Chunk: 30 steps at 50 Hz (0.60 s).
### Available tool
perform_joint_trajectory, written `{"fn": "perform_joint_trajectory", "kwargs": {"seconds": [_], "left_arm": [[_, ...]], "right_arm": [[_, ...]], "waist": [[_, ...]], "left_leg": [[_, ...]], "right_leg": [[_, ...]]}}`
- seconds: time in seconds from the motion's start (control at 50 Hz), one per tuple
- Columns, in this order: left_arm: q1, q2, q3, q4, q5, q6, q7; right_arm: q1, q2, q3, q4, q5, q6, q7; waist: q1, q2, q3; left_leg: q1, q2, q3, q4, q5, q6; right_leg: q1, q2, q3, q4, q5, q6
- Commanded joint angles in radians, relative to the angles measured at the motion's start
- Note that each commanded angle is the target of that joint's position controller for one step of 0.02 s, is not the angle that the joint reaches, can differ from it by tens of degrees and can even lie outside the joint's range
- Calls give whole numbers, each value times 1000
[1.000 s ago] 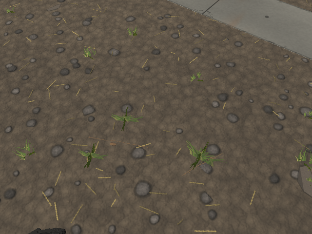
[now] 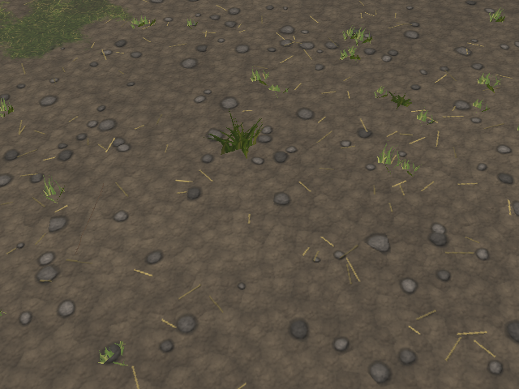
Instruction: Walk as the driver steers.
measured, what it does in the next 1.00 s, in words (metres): walks ahead, turning left: left foot, then right foot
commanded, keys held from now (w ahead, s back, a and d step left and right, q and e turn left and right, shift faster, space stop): w+q+shift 1.00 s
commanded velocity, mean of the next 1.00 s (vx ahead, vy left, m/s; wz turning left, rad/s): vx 1.00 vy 0.00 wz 1.00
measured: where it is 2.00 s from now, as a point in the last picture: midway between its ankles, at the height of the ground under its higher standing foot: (3, 158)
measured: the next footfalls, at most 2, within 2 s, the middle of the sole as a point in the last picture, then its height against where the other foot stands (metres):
left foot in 0.24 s outside the picture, level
right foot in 0.64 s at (250, 256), level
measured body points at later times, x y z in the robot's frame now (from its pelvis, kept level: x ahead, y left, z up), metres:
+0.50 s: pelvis +0.47 +0.08 +0.00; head +0.51 +0.09 +0.45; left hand +0.59 +0.39 -0.06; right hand +0.57 -0.20 -0.13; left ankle +0.38 +0.06 -0.73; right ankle +0.70 -0.03 -0.67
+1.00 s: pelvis +0.89 +0.29 -0.02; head +0.90 +0.33 +0.43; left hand +0.61 +0.38 -0.14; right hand +1.24 +0.41 -0.05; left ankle +0.95 +0.50 -0.68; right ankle +0.86 +0.07 -0.73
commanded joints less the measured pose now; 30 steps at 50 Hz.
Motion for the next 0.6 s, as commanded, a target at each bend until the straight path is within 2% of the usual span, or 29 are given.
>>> {"fn": "perform_joint_trajectory", "kwargs": {"seconds": [0.02,0.04,0.06,0.1,0.14,0.16,0.18,0.2,0.22,0.24,0.26,0.28,0.3,0.32,0.34,0.36,0.38,0.4,0.42,0.46,0.5,0.54,0.56,0.58,0.6], "left_arm": [[-34,21,-10,-23,-8,-43,-13],[-48,29,-9,-20,-4,-48,-11],[-31,39,-7,-9,-3,-51,-8],[20,73,-1,17,-3,-52,0],[58,113,4,25,-6,-42,8],[66,144,10,22,-9,-29,14],[51,179,18,16,-8,-11,21],[11,207,25,2,-4,10,24],[-35,206,26,-23,0,25,21],[-32,164,22,-19,12,29,7],[-11,24,-11,-85,18,23,-8],[-53,87,-6,-194,-3,-2,-3],[-124,103,-12,-202,-2,-26,-1],[-136,96,-19,-192,-3,-35,2],[-160,84,-25,-184,15,-28,5],[-126,77,-28,-169,34,-9,6],[-114,70,-31,-166,43,12,3],[-139,61,-32,-175,44,27,-1],[-205,46,-39,-203,42,33,-6],[-352,12,-55,-262,25,30,-17],[-411,-3,-64,-285,8,25,-24],[-440,12,-61,-299,-3,22,-24],[-442,25,-58,-304,-5,21,-21],[-408,45,-51,-296,-5,19,-16],[-330,82,-36,-275,-7,17,-6]], "right_arm": [[-76,50,33,-111,4,4,25],[-111,42,34,-125,11,5,29],[-157,34,37,-139,10,4,37],[-230,48,46,-155,4,-2,51],[-220,40,43,-136,8,-8,45],[-172,22,36,-116,12,-10,34],[-73,-6,23,-88,16,-12,22],[101,-45,2,-39,20,-14,7],[323,-93,-29,34,21,-16,-13],[364,-131,-62,73,26,-9,-42],[236,-220,-78,37,26,6,-57],[270,-262,-90,4,7,16,-49],[281,-222,-91,20,12,12,-55],[258,-175,-82,40,17,-1,-62],[220,-150,-74,42,16,-20,-70],[186,-124,-61,36,19,-37,-77],[183,-98,-49,39,26,-53,-77],[190,-82,-42,46,31,-66,-73],[198,-85,-42,48,31,-76,-70],[217,-89,-46,55,23,-85,-65],[253,-98,-54,70,30,-88,-55],[288,-113,-61,86,43,-88,-52],[292,-119,-63,91,43,-85,-55],[286,-129,-66,93,43,-82,-59],[282,-152,-71,95,41,-81,-62]], "waist": [[-60,-121,97],[-68,-120,118],[-61,-97,136],[-45,-67,164],[-61,-80,121],[-92,-114,74],[-155,-146,8],[-243,-174,-77],[-326,-164,-174],[-293,-54,-159],[-138,180,-105],[-150,98,-289],[-146,-41,-200],[-99,-113,-53],[-59,-155,-9],[-15,-172,5],[8,-150,18],[13,-147,35],[1,-140,58],[-40,-113,97],[-79,-72,76],[-109,-44,47],[-109,-34,38],[-91,-31,11],[-56,-24,-50]], "left_leg": [[-138,79,-50,-66,135,-4],[-123,69,-20,-148,178,-2],[-98,58,30,-239,211,9],[-28,25,122,-402,238,42],[74,-53,197,-477,230,77],[128,-91,214,-490,187,89],[232,-121,209,-495,132,104],[408,-148,189,-489,64,124],[665,-163,131,-553,18,155],[849,-124,14,-615,-59,173],[932,67,-394,-665,-38,240],[1078,181,-773,-878,-167,376],[986,197,-811,-997,-229,339],[810,167,-738,-1035,-169,308],[682,117,-651,-1029,-67,288],[592,74,-565,-1024,26,275],[493,53,-533,-1026,94,280],[428,28,-499,-1035,106,276],[362,1,-469,-1062,103,269],[285,-50,-425,-1092,161,237],[302,-71,-401,-1081,312,191],[375,-46,-419,-1068,430,162],[416,-37,-424,-1041,488,145],[456,-41,-423,-982,596,118],[491,-42,-427,-873,745,90]], "right_leg": [[-32,-256,114,-302,203,-55],[-47,-232,48,-323,255,-50],[-43,-214,-7,-346,320,-44],[-2,-199,-86,-361,513,-35],[106,-204,-121,-276,999,-26],[169,-217,-122,-189,1222,-21],[198,-237,-116,-44,1369,-22],[173,-259,-98,170,1451,-37],[60,-264,-67,459,1354,-51],[-173,-158,-49,797,607,-29],[-544,4,-16,1159,-187,18],[-712,32,214,1233,-160,24],[-748,-25,274,1133,-87,18],[-715,-60,271,1025,-46,18],[-647,-88,274,956,-57,28],[-585,-106,280,899,-70,41],[-535,-121,277,842,-94,60],[-514,-134,269,769,-120,76],[-495,-136,250,673,-88,85],[-453,-114,217,487,114,88],[-369,-72,202,320,331,66],[-300,-35,196,224,413,39],[-265,-20,201,175,407,27],[-193,5,204,130,377,17],[-82,36,209,125,313,8]]}}
Keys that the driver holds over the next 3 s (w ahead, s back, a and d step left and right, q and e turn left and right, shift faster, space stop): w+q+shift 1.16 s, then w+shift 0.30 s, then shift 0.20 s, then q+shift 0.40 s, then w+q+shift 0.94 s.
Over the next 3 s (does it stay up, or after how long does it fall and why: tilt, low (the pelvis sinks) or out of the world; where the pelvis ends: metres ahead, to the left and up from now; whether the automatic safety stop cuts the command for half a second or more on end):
stays up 0.95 1.45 0.00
